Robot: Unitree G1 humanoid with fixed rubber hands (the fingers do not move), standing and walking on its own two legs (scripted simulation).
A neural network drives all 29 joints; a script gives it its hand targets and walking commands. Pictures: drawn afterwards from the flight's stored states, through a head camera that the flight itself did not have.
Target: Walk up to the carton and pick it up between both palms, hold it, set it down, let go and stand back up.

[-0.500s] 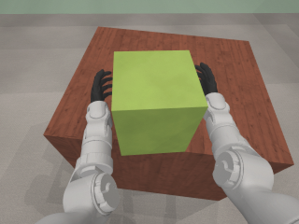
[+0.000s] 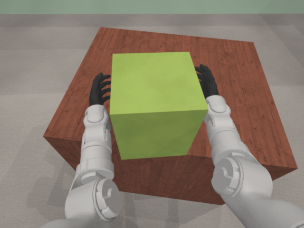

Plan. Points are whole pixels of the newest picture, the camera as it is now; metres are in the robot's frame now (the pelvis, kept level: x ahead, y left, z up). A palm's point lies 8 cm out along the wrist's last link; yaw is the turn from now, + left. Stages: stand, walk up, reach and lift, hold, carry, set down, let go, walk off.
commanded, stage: reach and lift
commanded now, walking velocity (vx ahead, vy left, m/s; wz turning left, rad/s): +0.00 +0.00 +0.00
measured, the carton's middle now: (153, 109) +0.42 +0.06 +0.03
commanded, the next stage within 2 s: none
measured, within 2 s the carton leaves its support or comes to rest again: leaves its support in 1.22 s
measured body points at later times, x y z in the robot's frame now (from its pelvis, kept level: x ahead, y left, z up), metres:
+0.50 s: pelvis +0.00 +0.00 +0.00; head +0.04 +0.02 +0.45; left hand +0.39 +0.21 +0.08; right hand +0.46 -0.09 +0.10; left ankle +0.00 +0.14 -0.75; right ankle -0.04 -0.11 -0.75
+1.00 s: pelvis +0.00 +0.00 +0.00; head +0.04 +0.02 +0.45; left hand +0.39 +0.21 +0.08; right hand +0.45 -0.09 +0.10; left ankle +0.00 +0.14 -0.75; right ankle -0.04 -0.11 -0.75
